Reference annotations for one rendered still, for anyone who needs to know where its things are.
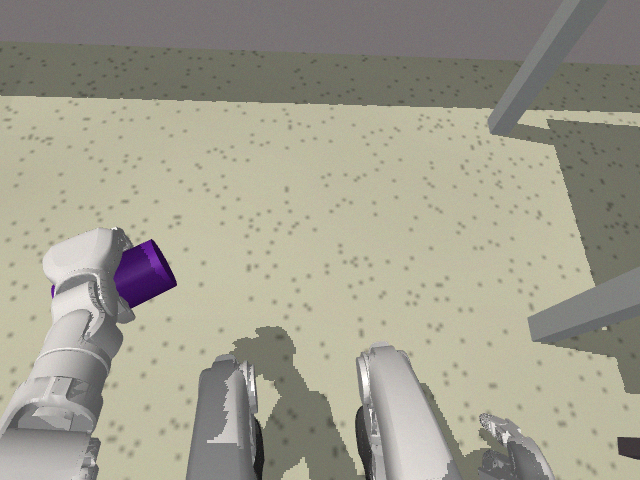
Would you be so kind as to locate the left robot arm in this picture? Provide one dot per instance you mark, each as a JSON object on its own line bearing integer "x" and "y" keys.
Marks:
{"x": 45, "y": 431}

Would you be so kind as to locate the right robot hand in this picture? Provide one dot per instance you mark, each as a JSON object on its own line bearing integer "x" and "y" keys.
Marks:
{"x": 525, "y": 461}

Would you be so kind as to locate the left robot hand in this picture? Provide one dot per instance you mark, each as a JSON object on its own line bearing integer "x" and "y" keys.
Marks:
{"x": 99, "y": 249}

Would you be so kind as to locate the right robot foot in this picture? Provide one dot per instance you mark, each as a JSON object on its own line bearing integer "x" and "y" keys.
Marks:
{"x": 363, "y": 445}

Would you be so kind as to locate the can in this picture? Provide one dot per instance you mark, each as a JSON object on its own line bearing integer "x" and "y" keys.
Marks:
{"x": 142, "y": 274}

